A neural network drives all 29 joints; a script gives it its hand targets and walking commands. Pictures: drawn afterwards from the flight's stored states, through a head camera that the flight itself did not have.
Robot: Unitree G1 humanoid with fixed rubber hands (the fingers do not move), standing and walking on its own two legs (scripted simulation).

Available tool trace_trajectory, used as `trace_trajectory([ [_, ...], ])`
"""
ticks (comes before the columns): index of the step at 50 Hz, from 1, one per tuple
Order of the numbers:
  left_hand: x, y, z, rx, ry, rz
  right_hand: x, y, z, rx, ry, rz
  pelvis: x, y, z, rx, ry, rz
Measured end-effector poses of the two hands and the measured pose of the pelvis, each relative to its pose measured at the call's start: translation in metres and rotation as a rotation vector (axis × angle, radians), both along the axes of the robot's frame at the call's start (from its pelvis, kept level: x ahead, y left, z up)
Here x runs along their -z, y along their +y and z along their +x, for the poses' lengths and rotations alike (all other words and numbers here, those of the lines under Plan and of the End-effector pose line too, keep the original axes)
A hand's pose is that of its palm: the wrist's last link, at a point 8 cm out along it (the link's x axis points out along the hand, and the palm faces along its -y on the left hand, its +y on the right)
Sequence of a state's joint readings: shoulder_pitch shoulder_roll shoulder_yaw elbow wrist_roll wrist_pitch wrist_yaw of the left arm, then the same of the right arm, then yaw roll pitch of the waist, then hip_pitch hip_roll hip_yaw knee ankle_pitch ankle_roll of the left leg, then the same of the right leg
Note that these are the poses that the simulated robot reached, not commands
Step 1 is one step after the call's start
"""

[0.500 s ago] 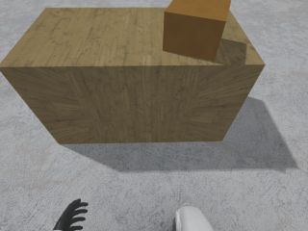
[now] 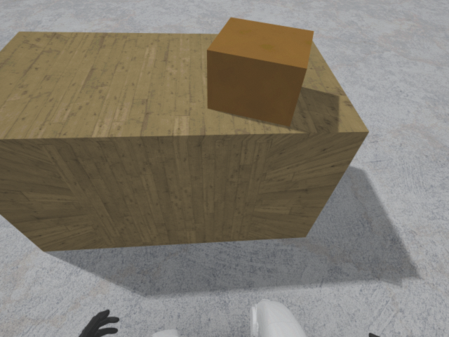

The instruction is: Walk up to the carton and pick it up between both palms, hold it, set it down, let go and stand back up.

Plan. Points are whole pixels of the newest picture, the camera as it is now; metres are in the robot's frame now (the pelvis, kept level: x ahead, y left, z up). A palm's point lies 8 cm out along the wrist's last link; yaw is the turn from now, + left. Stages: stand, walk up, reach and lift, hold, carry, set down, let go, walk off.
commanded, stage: walk up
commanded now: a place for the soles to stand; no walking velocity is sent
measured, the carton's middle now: (259, 70) +0.80 -0.08 +0.05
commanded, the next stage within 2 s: none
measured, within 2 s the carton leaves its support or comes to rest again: neither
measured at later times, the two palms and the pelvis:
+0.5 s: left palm (127, 309) +0.18 +0.21 -0.12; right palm (378, 252) +0.29 -0.32 -0.08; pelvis +0.15 -0.07 -0.01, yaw +6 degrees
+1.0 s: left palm (169, 231) +0.32 +0.14 -0.06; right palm (381, 215) +0.39 -0.36 -0.08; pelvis +0.22 -0.13 +0.02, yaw +8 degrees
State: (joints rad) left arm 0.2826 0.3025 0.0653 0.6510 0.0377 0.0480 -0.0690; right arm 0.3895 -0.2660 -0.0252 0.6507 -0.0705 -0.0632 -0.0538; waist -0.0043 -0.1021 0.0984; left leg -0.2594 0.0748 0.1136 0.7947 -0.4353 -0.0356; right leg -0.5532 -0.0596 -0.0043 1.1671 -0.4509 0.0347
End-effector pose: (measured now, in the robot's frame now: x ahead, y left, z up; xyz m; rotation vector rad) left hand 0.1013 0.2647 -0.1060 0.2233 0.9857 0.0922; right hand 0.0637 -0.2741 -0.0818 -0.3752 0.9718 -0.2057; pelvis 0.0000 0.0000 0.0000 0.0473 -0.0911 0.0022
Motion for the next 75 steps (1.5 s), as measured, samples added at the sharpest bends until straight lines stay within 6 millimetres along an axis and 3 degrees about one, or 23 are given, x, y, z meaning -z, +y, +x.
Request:
trace_trajectory([
  [6,-0.012,-0.047,0.086,0.069,-0.128,-0.006,0.012,-0.053,0.020,0.054,0.054,-0.004,0.008,-0.035,0.044,0.012,0.005,-0.027],
  [9,-0.012,-0.057,0.104,0.043,-0.155,0.021,0.021,-0.068,0.045,0.053,0.072,0.015,0.014,-0.049,0.063,-0.010,0.010,-0.049],
  [13,-0.014,-0.057,0.100,-0.031,-0.113,0.069,0.019,-0.067,0.101,-0.019,0.044,0.038,0.008,-0.058,0.085,-0.042,0.008,-0.067],
  [19,-0.010,-0.052,0.075,-0.132,0.000,0.078,0.000,-0.040,0.188,-0.138,-0.063,0.096,-0.002,-0.065,0.116,-0.096,0.019,-0.069],
  [23,0.006,-0.054,0.071,-0.159,0.077,0.059,-0.005,-0.035,0.224,-0.181,-0.127,0.073,0.005,-0.068,0.138,-0.110,0.026,-0.045],
  [26,0.012,-0.063,0.088,-0.144,0.102,0.049,-0.007,-0.051,0.231,-0.154,-0.110,0.035,0.005,-0.079,0.152,-0.104,0.020,-0.027],
  [31,0.006,-0.094,0.143,-0.099,0.033,0.020,-0.006,-0.089,0.237,-0.113,-0.070,0.010,0.003,-0.100,0.174,-0.095,0.021,-0.021],
  [35,0.001,-0.117,0.181,-0.078,-0.059,0.031,0.008,-0.115,0.253,-0.093,-0.039,0.036,0.011,-0.119,0.192,-0.106,0.023,-0.050],
  [38,-0.008,-0.125,0.197,-0.099,-0.098,0.047,0.014,-0.121,0.266,-0.099,-0.004,0.040,0.010,-0.124,0.201,-0.123,0.023,-0.068],
  [42,-0.020,-0.126,0.210,-0.110,-0.122,0.069,0.016,-0.111,0.287,-0.134,-0.006,0.075,0.004,-0.127,0.210,-0.137,0.032,-0.069],
  [48,-0.038,-0.127,0.220,-0.126,-0.121,0.052,0.000,-0.089,0.314,-0.178,-0.054,0.157,-0.013,-0.131,0.220,-0.140,0.049,-0.051],
  [55,-0.053,-0.123,0.224,-0.129,-0.141,0.065,-0.015,-0.084,0.334,-0.202,-0.096,0.168,-0.023,-0.131,0.225,-0.148,0.060,-0.049],
  [75,-0.040,-0.119,0.193,-0.167,-0.051,0.035,-0.012,-0.089,0.304,-0.171,0.002,0.148,-0.028,-0.125,0.228,-0.155,0.061,-0.059],
])
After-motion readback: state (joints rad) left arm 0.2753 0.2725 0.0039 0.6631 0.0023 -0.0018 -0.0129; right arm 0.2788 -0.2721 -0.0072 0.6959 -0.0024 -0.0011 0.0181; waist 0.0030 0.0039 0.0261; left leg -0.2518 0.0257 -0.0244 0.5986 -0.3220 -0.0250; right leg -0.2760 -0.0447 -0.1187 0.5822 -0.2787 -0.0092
